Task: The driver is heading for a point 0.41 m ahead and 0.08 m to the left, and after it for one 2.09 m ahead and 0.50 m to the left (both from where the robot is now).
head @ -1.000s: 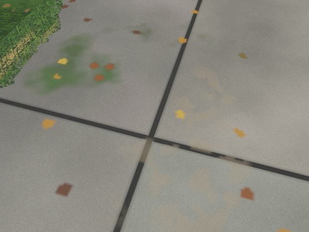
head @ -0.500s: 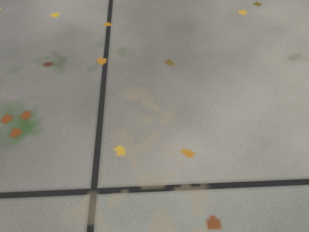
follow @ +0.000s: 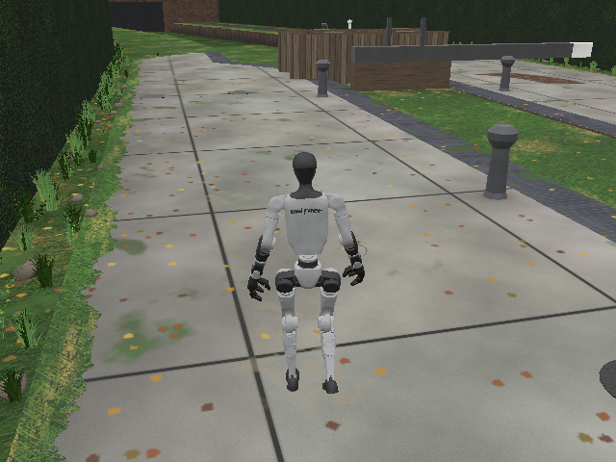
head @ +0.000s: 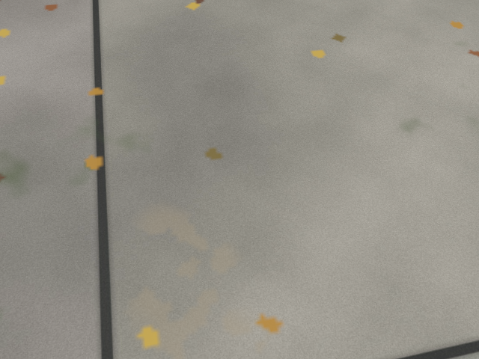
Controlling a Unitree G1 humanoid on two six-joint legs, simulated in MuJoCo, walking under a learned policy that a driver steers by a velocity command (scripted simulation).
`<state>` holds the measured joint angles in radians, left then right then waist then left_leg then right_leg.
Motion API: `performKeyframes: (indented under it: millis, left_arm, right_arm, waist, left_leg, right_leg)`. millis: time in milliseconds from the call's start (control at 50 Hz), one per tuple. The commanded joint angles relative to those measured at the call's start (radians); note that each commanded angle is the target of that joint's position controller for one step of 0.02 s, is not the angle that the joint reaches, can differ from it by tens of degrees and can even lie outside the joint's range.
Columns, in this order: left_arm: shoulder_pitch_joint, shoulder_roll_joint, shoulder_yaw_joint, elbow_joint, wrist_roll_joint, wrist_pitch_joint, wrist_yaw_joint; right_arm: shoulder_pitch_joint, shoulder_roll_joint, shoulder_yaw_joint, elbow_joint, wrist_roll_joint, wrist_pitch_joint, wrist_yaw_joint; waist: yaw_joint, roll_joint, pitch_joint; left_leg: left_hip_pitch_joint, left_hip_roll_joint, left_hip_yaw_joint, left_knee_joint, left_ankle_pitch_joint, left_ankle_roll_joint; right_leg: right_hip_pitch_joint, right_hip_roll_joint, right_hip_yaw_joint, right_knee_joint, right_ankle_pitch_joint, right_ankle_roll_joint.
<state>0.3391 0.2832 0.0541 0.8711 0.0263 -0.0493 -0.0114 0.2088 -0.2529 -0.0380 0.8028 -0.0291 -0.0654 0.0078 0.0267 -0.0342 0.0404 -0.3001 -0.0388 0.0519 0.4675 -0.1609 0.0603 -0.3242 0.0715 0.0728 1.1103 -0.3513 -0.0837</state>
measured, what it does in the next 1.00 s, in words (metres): walks ahead, turning left: right foot, then left foot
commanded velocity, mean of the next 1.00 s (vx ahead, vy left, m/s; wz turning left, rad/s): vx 0.29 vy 0.00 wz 0.33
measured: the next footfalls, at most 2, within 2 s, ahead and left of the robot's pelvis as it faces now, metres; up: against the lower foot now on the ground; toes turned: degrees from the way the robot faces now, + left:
right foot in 0.38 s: +0.36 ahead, -0.11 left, +0.00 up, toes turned +2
left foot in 0.88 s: +0.37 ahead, +0.10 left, +0.00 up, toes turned +24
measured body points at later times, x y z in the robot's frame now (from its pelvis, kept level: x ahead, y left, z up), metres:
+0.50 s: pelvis +0.25 -0.03 +0.00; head +0.28 -0.05 +0.45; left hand +0.40 +0.22 -0.10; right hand +0.26 -0.30 -0.15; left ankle +0.12 +0.07 -0.66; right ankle +0.32 -0.11 -0.74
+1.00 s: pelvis +0.32 +0.00 +0.00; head +0.34 +0.04 +0.44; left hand +0.30 +0.29 -0.14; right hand +0.55 -0.19 -0.10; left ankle +0.33 +0.09 -0.74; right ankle +0.33 -0.13 -0.67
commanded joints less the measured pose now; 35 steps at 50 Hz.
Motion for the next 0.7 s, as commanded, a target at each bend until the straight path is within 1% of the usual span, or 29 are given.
performKeyframes:
  millis: [20,40,80,140,160,200,260,300,320,340,360,380,400,420,440,460,480,500,520,560,580,640,680,700]
  left_arm:
    - [0.039,0.062,0.008,-0.047,0.016,0.006,-0.015]
    - [0.029,0.056,0.005,-0.049,0.017,0.010,-0.017]
    - [-0.036,0.048,0.000,-0.066,0.018,0.014,-0.022]
    - [-0.176,0.029,-0.014,-0.109,0.016,0.013,-0.029]
    - [-0.216,0.019,-0.020,-0.121,0.013,0.011,-0.031]
    - [-0.296,0.000,-0.032,-0.146,0.011,0.007,-0.032]
    - [-0.359,0.006,-0.036,-0.163,0.004,0.001,-0.026]
    - [-0.371,0.021,-0.033,-0.171,0.001,-0.006,-0.019]
    - [-0.356,0.031,-0.030,-0.169,0.001,-0.011,-0.015]
    - [-0.310,0.043,-0.024,-0.157,0.001,-0.017,-0.010]
    - [-0.213,0.059,-0.015,-0.126,0.005,-0.027,-0.002]
    - [-0.076,0.099,0.001,-0.085,0.022,-0.042,0.012]
    - [0.084,0.186,0.021,-0.078,0.047,-0.051,0.030]
    - [0.049,0.251,0.039,-0.090,0.034,-0.032,0.029]
    - [0.002,0.152,0.022,-0.103,0.000,-0.020,0.024]
    - [-0.068,0.081,0.001,-0.110,-0.006,-0.024,0.023]
    - [-0.105,0.043,-0.009,-0.110,-0.005,-0.027,0.022]
    - [-0.118,0.024,-0.014,-0.108,-0.007,-0.030,0.028]
    - [-0.127,0.024,-0.014,-0.104,-0.009,-0.031,0.032]
    - [-0.115,0.042,-0.008,-0.099,-0.010,-0.040,0.034]
    - [-0.116,0.051,-0.005,-0.096,-0.012,-0.040,0.037]
    - [-0.115,0.055,-0.002,-0.088,-0.009,-0.029,0.044]
    - [-0.116,0.061,0.001,-0.084,-0.009,-0.020,0.046]
    - [-0.110,0.071,0.005,-0.082,-0.009,-0.017,0.044]
  right_arm:
    - [0.088,-0.090,-0.020,-0.001,0.011,-0.027,0.001]
    - [0.109,-0.093,-0.021,0.014,0.016,-0.035,0.003]
    - [0.137,-0.102,-0.024,0.035,0.022,-0.042,0.004]
    - [0.183,-0.095,-0.021,0.066,0.024,-0.036,0.004]
    - [0.195,-0.094,-0.021,0.075,0.024,-0.035,0.005]
    - [0.236,-0.098,-0.021,0.096,0.027,-0.033,0.004]
    - [0.276,-0.120,-0.026,0.117,0.022,-0.026,-0.001]
    - [0.277,-0.132,-0.029,0.123,0.018,-0.021,-0.007]
    - [0.266,-0.139,-0.032,0.124,0.016,-0.018,-0.009]
    - [0.252,-0.146,-0.034,0.123,0.014,-0.016,-0.011]
    - [0.235,-0.151,-0.036,0.122,0.018,-0.014,-0.010]
    - [0.232,-0.131,-0.032,0.118,0.027,-0.014,-0.009]
    - [0.222,-0.079,-0.020,0.069,0.037,-0.017,-0.010]
    - [0.350,-0.004,-0.010,0.057,0.066,-0.003,-0.023]
    - [0.313,-0.109,-0.037,0.088,0.031,0.019,-0.034]
    - [0.263,-0.094,-0.042,0.085,0.026,0.026,-0.028]
    - [0.240,-0.068,-0.041,0.082,0.022,0.033,-0.023]
    - [0.222,-0.065,-0.046,0.080,0.013,0.047,-0.015]
    - [0.230,-0.056,-0.048,0.078,0.005,0.062,-0.007]
    - [0.220,-0.044,-0.051,0.063,0.005,0.081,0.003]
    - [0.204,-0.041,-0.051,0.053,0.004,0.088,0.005]
    - [0.112,-0.031,-0.044,0.006,0.000,0.102,0.017]
    - [0.061,-0.019,-0.034,-0.019,0.000,0.105,0.027]
    - [0.035,-0.017,-0.029,-0.032,0.000,0.106,0.032]
  waist:
    - [-0.011,0.134,-0.030]
    - [-0.007,0.130,-0.031]
    - [-0.011,0.121,-0.015]
    - [-0.037,0.111,0.016]
    - [-0.046,0.111,0.020]
    - [-0.067,0.111,0.029]
    - [-0.083,0.110,0.026]
    - [-0.075,0.113,0.023]
    - [-0.061,0.115,0.017]
    - [-0.036,0.117,0.001]
    - [0.011,0.099,-0.041]
    - [0.063,0.054,-0.122]
    - [0.112,-0.064,-0.273]
    - [0.041,-0.250,-0.363]
    - [0.027,-0.067,-0.274]
    - [-0.001,-0.031,-0.154]
    - [-0.022,-0.026,-0.102]
    - [-0.037,-0.052,-0.077]
    - [-0.056,-0.078,-0.069]
    - [-0.072,-0.077,-0.096]
    - [-0.077,-0.075,-0.094]
    - [-0.070,-0.085,-0.066]
    - [-0.060,-0.093,-0.064]
    - [-0.051,-0.094,-0.066]
  left_leg:
    - [0.166,0.261,-0.315,-0.277,0.099,0.127]
    - [0.174,0.257,-0.287,-0.284,0.154,0.135]
    - [0.191,0.248,-0.241,-0.318,0.181,0.143]
    - [0.211,0.218,-0.177,-0.347,0.229,0.139]
    - [0.212,0.205,-0.154,-0.347,0.251,0.132]
    - [0.206,0.193,-0.146,-0.334,0.303,0.127]
    - [0.245,0.210,-0.168,-0.284,0.379,0.128]
    - [0.277,0.233,-0.202,-0.241,0.425,0.124]
    - [0.286,0.241,-0.217,-0.212,0.450,0.118]
    - [0.286,0.241,-0.226,-0.163,0.491,0.107]
    - [0.268,0.215,-0.211,-0.055,0.549,0.092]
    - [0.188,0.155,-0.171,0.134,0.510,0.066]
    - [0.017,0.079,-0.115,0.428,0.172,0.037]
    - [-0.234,-0.055,-0.042,0.687,-0.428,0.011]
    - [-0.265,0.011,-0.106,0.755,-0.392,0.015]
    - [-0.267,0.037,-0.111,0.753,-0.332,0.008]
    - [-0.249,0.065,-0.103,0.724,-0.293,-0.007]
    - [-0.229,0.082,-0.098,0.697,-0.264,-0.019]
    - [-0.198,0.078,-0.085,0.695,-0.238,-0.033]
    - [-0.184,0.061,-0.071,0.697,-0.190,-0.047]
    - [-0.196,0.061,-0.066,0.686,-0.168,-0.053]
    - [-0.237,0.080,-0.045,0.558,-0.081,-0.063]
    - [-0.187,0.083,-0.019,0.438,-0.020,-0.059]
    - [-0.155,0.080,-0.005,0.384,-0.002,-0.053]
  right_leg:
    - [-0.189,-0.085,0.021,0.009,0.052,0.019]
    - [-0.206,-0.091,0.010,-0.004,0.058,0.027]
    - [-0.272,-0.117,-0.021,-0.050,0.110,0.043]
    - [-0.336,-0.149,-0.071,-0.189,0.209,0.069]
    - [-0.327,-0.150,-0.087,-0.252,0.242,0.074]
    - [-0.285,-0.141,-0.112,-0.371,0.294,0.082]
    - [-0.234,-0.111,-0.122,-0.479,0.311,0.082]
    - [-0.199,-0.101,-0.111,-0.520,0.277,0.069]
    - [-0.162,-0.093,-0.106,-0.544,0.245,0.059]
    - [-0.091,-0.079,-0.103,-0.577,0.211,0.048]
    - [0.043,-0.057,-0.112,-0.642,0.208,0.031]
    - [0.250,-0.101,-0.070,-0.680,0.258,0.002]
    - [0.487,-0.365,0.174,-0.672,0.328,-0.046]
    - [0.607,-0.583,0.482,-0.738,0.513,-0.164]
    - [0.498,-0.525,0.423,-0.731,0.588,-0.160]
    - [0.383,-0.475,0.257,-0.738,0.703,-0.140]
    - [0.297,-0.428,0.142,-0.763,0.788,-0.115]
    - [0.242,-0.390,0.068,-0.783,0.798,-0.092]
    - [0.192,-0.367,0.009,-0.799,0.823,-0.080]
    - [0.174,-0.366,-0.049,-0.808,0.890,-0.092]
    - [0.165,-0.367,-0.076,-0.815,0.882,-0.100]
    - [0.158,-0.356,-0.151,-0.826,0.805,-0.103]
    - [0.139,-0.340,-0.206,-0.816,0.751,-0.095]
    - [0.133,-0.344,-0.222,-0.808,0.735,-0.094]
Velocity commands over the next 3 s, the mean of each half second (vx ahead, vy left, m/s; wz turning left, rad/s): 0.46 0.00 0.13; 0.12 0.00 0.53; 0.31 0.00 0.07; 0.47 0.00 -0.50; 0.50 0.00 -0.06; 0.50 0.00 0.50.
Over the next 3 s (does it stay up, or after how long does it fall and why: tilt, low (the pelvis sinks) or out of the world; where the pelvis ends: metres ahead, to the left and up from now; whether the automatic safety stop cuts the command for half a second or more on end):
stays up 1.15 0.23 0.00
